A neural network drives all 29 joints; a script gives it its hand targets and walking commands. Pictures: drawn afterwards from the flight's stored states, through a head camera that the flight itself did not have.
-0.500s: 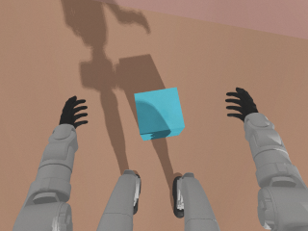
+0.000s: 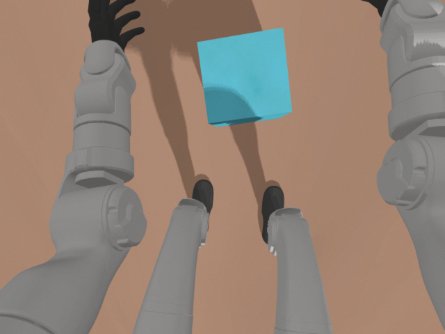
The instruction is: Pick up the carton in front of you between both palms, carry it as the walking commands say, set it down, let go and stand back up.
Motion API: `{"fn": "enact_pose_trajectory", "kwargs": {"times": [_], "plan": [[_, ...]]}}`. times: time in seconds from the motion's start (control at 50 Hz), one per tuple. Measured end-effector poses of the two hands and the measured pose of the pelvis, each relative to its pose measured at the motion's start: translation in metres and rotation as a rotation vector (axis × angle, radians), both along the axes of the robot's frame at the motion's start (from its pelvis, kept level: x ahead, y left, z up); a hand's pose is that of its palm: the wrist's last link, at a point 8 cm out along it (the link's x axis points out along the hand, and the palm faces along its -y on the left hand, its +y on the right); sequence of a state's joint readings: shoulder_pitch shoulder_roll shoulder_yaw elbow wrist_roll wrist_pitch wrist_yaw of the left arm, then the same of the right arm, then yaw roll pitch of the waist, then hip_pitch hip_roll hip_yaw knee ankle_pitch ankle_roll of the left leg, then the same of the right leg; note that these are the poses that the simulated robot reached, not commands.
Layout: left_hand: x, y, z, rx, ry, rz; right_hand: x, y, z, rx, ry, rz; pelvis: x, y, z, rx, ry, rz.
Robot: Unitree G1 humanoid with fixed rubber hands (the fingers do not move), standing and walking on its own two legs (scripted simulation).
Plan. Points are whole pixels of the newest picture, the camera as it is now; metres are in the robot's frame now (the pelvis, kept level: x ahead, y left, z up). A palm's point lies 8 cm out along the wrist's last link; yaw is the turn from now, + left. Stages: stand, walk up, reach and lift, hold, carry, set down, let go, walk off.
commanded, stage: reach and lift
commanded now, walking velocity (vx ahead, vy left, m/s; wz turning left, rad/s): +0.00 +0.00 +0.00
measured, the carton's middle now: (244, 86) +0.53 +0.02 -0.53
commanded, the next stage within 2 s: none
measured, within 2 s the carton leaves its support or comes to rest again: leaves its support in 1.72 s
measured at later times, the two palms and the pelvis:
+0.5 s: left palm (157, 82) +0.49 +0.22 -0.33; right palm (330, 62) +0.55 -0.16 -0.34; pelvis -0.02 +0.01 -0.17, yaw +3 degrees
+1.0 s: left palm (178, 89) +0.50 +0.20 -0.46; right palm (312, 73) +0.56 -0.15 -0.46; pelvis -0.03 +0.00 -0.27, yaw +4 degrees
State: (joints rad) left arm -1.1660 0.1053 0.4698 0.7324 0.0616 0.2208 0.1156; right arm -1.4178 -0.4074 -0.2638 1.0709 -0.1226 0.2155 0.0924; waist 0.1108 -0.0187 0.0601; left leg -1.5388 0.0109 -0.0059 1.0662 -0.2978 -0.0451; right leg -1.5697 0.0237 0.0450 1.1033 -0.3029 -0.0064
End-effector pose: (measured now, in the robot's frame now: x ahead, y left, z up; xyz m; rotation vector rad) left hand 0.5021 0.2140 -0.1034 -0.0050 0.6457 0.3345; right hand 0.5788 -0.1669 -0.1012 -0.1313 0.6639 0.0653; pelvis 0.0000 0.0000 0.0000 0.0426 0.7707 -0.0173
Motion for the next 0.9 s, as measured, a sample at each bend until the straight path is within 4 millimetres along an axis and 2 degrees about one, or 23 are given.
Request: {"fn": "enact_pose_trajectory", "kwargs": {"times": [0.12,0.2,0.32,0.42,0.5,0.58,0.66,0.82,0.9], "plan": [[-0.002,0.001,-0.032,0.005,0.021,-0.001,0.000,0.005,-0.034,0.003,0.015,-0.001,0.016,-0.001,-0.007,0.006,0.084,0.004],[-0.007,-0.001,-0.067,-0.007,0.047,-0.001,-0.008,0.009,-0.070,0.005,0.038,-0.015,0.021,0.000,-0.027,0.010,0.135,0.010],[-0.012,-0.001,-0.135,-0.013,0.066,-0.001,-0.019,0.012,-0.141,-0.005,0.049,-0.035,0.015,0.003,-0.080,0.014,0.186,0.016],[-0.013,0.001,-0.191,-0.010,0.053,-0.010,-0.023,0.008,-0.202,-0.016,0.031,-0.048,-0.001,0.005,-0.134,0.019,0.170,0.021],[-0.013,0.002,-0.227,-0.011,0.041,-0.015,-0.024,0.004,-0.239,-0.022,0.015,-0.056,-0.016,0.006,-0.175,0.024,0.114,0.025],[-0.013,0.001,-0.255,-0.017,0.046,-0.017,-0.023,0.004,-0.265,-0.019,0.009,-0.055,-0.028,0.006,-0.207,0.026,0.047,0.029],[-0.013,-0.001,-0.280,-0.028,0.068,-0.019,-0.022,0.010,-0.286,-0.015,0.030,-0.044,-0.037,0.005,-0.231,0.027,-0.007,0.031],[-0.014,-0.005,-0.336,-0.043,0.115,-0.038,-0.025,0.016,-0.340,-0.014,0.079,-0.038,-0.040,0.004,-0.259,0.022,-0.072,0.041],[-0.013,-0.007,-0.354,-0.044,0.118,-0.041,-0.026,0.016,-0.359,-0.016,0.075,-0.038,-0.035,0.004,-0.266,0.020,-0.101,0.043]]}}
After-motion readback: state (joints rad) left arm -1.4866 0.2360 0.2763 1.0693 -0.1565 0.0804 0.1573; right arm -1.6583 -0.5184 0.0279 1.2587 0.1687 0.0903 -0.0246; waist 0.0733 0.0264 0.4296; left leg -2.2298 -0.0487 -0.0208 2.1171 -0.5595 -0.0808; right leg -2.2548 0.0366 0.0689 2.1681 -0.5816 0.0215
